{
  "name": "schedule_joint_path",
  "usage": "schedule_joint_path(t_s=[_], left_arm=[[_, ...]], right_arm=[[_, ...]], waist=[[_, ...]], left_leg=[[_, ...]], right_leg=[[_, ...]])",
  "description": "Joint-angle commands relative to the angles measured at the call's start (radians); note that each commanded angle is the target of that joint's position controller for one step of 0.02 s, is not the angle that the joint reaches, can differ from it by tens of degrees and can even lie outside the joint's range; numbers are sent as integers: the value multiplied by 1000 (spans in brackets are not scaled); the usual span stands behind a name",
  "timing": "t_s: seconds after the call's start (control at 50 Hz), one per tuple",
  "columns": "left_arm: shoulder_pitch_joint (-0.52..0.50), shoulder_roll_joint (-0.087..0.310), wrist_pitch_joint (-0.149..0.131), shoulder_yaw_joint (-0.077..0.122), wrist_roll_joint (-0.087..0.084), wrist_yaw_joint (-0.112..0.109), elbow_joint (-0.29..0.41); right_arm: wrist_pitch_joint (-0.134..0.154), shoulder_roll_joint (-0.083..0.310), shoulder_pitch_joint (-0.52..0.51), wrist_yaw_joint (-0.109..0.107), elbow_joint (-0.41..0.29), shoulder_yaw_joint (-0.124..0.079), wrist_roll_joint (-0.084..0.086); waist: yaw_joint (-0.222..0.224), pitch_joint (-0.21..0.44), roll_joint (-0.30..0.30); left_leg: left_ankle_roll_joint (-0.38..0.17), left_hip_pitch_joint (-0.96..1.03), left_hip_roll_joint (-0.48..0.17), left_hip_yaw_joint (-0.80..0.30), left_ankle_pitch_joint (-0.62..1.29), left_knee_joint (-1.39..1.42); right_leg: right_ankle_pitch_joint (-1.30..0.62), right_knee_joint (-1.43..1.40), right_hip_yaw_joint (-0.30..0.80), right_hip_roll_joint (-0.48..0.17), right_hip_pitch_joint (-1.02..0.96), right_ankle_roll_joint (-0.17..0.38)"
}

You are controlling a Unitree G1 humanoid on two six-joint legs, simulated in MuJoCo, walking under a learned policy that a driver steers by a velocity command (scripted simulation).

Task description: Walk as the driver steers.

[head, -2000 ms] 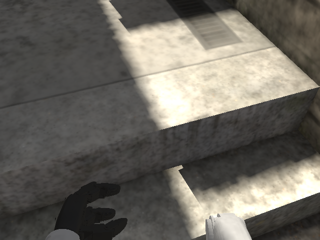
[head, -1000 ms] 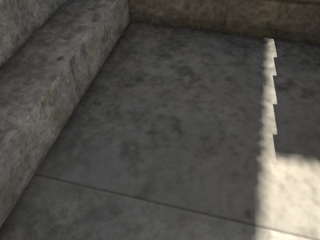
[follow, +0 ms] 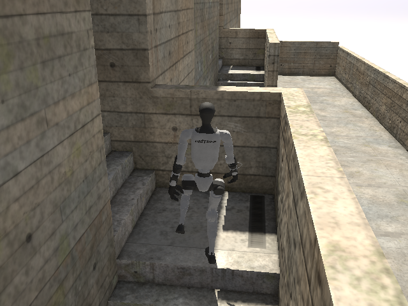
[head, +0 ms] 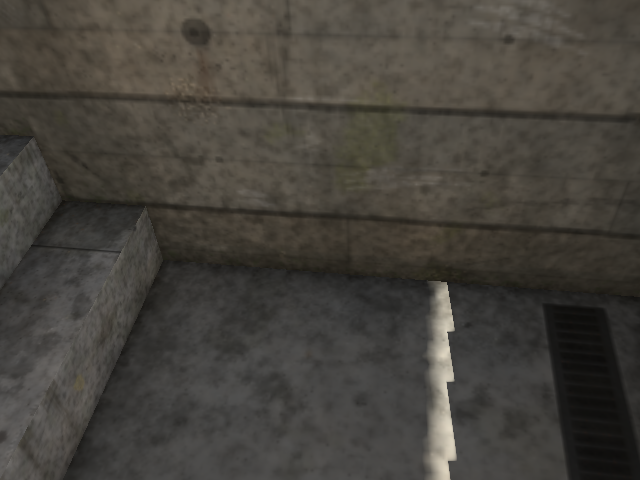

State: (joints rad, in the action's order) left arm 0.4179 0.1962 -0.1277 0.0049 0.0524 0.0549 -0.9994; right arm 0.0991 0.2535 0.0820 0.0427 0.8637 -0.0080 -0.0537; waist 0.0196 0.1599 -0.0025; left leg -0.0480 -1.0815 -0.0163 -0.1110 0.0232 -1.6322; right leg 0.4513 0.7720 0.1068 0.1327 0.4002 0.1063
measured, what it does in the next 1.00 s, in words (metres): climbs, turning left: left foot, then right foot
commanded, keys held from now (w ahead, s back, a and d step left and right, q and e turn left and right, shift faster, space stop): w+q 0.20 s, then q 0.80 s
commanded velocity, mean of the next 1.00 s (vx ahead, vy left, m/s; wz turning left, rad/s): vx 0.21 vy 0.00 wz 0.42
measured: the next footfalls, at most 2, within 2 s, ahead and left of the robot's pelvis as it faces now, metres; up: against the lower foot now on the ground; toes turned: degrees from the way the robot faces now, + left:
left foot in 0.30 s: +0.37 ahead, +0.13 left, +0.00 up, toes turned +7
right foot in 0.74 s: +0.53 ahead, -0.05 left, +0.00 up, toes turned +27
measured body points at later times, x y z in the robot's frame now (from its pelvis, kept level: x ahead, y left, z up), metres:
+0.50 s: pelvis +0.28 +0.05 +0.02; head +0.30 +0.05 +0.47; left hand +0.39 +0.34 -0.07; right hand +0.40 -0.19 -0.11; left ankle +0.33 +0.13 -0.71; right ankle +0.31 -0.11 -0.61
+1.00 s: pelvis +0.36 +0.02 +0.02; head +0.40 +0.03 +0.47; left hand +0.36 +0.33 -0.07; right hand +0.65 -0.12 -0.08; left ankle +0.30 +0.13 -0.65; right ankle +0.49 -0.06 -0.71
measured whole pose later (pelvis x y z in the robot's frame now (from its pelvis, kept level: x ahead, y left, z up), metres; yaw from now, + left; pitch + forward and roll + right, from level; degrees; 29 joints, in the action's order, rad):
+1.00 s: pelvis +0.36 +0.02 +0.02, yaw +30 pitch +3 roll +0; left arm 0.15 0.23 0.01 0.05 0.02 -0.09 -0.68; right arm -0.05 0.28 0.14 -0.03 0.64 -0.06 0.01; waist 0.02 -0.02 -0.03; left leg 0.08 -0.54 -0.01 -0.01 -0.43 -1.02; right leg 0.13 0.47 -0.04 -0.06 0.39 -0.01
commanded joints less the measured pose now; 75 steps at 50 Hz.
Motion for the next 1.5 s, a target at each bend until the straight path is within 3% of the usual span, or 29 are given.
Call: schedule_joint_path(t_s=[0.02,0.14,0.24,0.28,0.3,0.32,0.34,0.36,0.38,0.4,0.42,0.44,0.52,0.66,0.72,0.74,0.76,0.78,0.8,0.84,0.96,1.02,1.1,1.12,1.14,1.16,1.22,1.28,1.5], left_arm=[[37,113,-36,31,12,-20,70],[25,106,-24,31,-21,-18,105],[45,209,-28,47,-30,-24,69],[-16,279,-18,61,-31,-21,90],[-98,273,-10,54,-28,-2,127],[-13,136,-5,16,-4,-7,151],[78,66,-3,-4,-2,2,165],[-137,126,8,23,-45,8,243],[-229,183,7,39,-37,-6,268],[-145,215,17,56,-5,-32,236],[-91,149,24,38,38,-48,229],[-280,166,34,52,-43,-84,332],[-190,120,43,42,-20,-122,335],[-375,142,63,40,-40,-129,391],[-284,174,44,64,-42,-113,367],[-232,204,40,77,-32,-113,353],[-207,239,50,82,1,-121,360],[-224,254,66,88,39,-122,370],[-265,204,76,86,13,-128,400],[-287,151,94,70,-9,-137,408],[-314,180,131,87,-33,-150,387],[-281,225,134,111,-45,-146,373],[-210,177,126,112,-42,-127,350],[-241,123,115,94,-2,-119,419],[-391,187,103,114,-18,-136,454],[-403,191,107,116,-51,-141,457],[-331,182,126,123,-29,-160,420],[-308,162,120,116,-34,-154,425],[-241,150,85,105,-61,-87,377]], right_arm=[[22,37,-120,5,-55,-14,2],[6,10,-260,35,-133,-21,-5],[-3,61,-281,33,-174,-61,50],[24,105,-77,0,-102,-81,78],[37,120,160,-30,-30,-83,86],[44,134,369,-40,26,-85,32],[28,116,550,-20,54,-77,3],[32,167,548,-39,69,-109,-19],[36,166,315,-34,29,-111,-6],[30,105,101,-26,-29,-93,15],[29,50,-17,-12,-55,-71,31],[-6,98,44,-35,-95,-70,82],[-42,199,37,-70,-171,-97,40],[-105,149,151,-92,-194,-102,68],[-113,117,121,-96,-223,-97,75],[-112,66,129,-96,-243,-82,69],[-108,-4,189,-92,-237,-65,51],[-98,65,238,-85,-270,-74,56],[-99,160,209,-79,-249,-96,49],[-127,153,163,-85,-228,-97,60],[-139,48,67,-74,-303,-53,67],[-139,81,65,-55,-306,-61,66],[-159,134,153,-52,-265,-91,58],[-167,265,152,-72,-290,-121,57],[-145,254,188,-65,-321,-119,3],[-123,240,138,-60,-312,-113,-7],[-114,166,-10,-66,-334,-96,56],[-120,135,11,-70,-322,-84,46],[-143,177,1,-77,-331,-119,84]], waist=[[44,-82,97],[55,-162,94],[21,-160,100],[-63,-109,108],[-150,2,47],[-130,286,-181],[-158,546,-297],[-232,250,-90],[-149,7,-10],[-31,8,66],[54,-51,18],[1,-182,26],[54,-58,2],[-44,5,-111],[11,17,-159],[14,26,-133],[-15,36,90],[-55,84,377],[-34,96,240],[-22,40,112],[-12,-27,181],[5,-22,229],[-16,-78,54],[2,-99,-287],[-120,-52,-258],[-87,-72,-176],[-18,-82,-136],[-15,-38,-142],[22,-41,-176]], left_leg=[[23,-122,-20,49,34,177],[19,88,-52,144,179,688],[-8,427,72,245,57,1003],[-15,694,126,256,115,1089],[-59,1000,80,207,267,1137],[-274,1582,-121,46,671,939],[-519,1914,-368,-445,769,1030],[-399,1683,-364,-522,534,1174],[-337,1346,-334,-389,394,1228],[-320,1033,-280,-283,411,1308],[-327,790,-237,-198,415,1371],[-287,682,-202,-257,303,1409],[-232,571,-83,-91,334,1356],[-175,774,-69,-240,-56,1247],[-124,817,-32,-285,-48,1116],[-84,728,19,-257,-153,998],[-12,530,139,-98,-553,717],[48,363,161,-35,-705,557],[89,349,90,-38,-644,394],[118,360,58,3,-541,268],[140,545,14,124,-446,616],[112,671,5,153,-438,846],[-14,951,-5,73,-162,1185],[-170,1036,-286,-340,46,1257],[-308,953,-378,-478,88,1325],[-288,928,-335,-392,25,1314],[-161,879,-188,-231,29,1248],[-171,858,-150,-216,102,1217],[-102,769,-46,-373,-31,1127]], right_leg=[[-336,-323,224,-203,-214,11],[-595,-484,125,-280,-261,44],[-1215,-460,-5,-273,-420,-97],[-1500,-276,-43,-260,-401,-198],[-1452,-89,-53,-231,-303,-248],[-727,364,-63,-132,29,-324],[240,693,24,21,313,-391],[134,841,94,-29,495,-322],[52,811,83,-97,539,-253],[-8,684,59,-154,344,-182],[-12,548,35,-205,199,-141],[-6,607,-49,-167,245,-161],[-239,306,-59,-167,165,-175],[-328,-97,7,-121,129,-222],[-389,-346,4,-116,-37,-181],[-496,-379,43,-215,-184,-141],[-899,-322,207,-446,-355,-40],[-986,-400,485,-614,-383,140],[-859,-396,437,-597,-376,170],[-694,-378,218,-459,-282,93],[-468,-440,-26,-346,-154,63],[-422,-433,-3,-405,-176,81],[-203,-185,-153,-324,23,-81],[78,71,-270,-177,315,-192],[204,306,-97,-142,353,-205],[136,412,-48,-153,368,-191],[-67,425,-30,-167,334,-186],[-119,432,-50,-132,269,-200],[-247,-314,-69,-87,-173,-142]])
Velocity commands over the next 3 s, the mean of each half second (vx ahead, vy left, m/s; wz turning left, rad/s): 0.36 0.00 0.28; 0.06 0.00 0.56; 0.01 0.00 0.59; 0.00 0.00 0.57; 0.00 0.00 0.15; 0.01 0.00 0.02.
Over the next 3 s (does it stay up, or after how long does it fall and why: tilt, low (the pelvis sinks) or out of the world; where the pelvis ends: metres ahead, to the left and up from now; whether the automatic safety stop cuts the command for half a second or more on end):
stays up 0.33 0.05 0.02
